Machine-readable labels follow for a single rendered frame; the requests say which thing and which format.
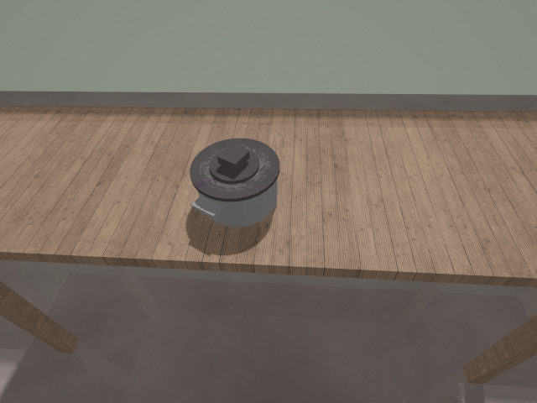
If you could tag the lid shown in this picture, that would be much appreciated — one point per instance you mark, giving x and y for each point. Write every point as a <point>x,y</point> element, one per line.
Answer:
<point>221,183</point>

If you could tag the table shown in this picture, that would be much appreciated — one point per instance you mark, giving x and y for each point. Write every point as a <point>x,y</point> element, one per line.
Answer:
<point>418,195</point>

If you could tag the pot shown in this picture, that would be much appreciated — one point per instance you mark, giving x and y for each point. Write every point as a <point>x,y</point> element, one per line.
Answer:
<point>238,214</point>

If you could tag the knob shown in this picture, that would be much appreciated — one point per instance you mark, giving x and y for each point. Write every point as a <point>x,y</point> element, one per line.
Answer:
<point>233,157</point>

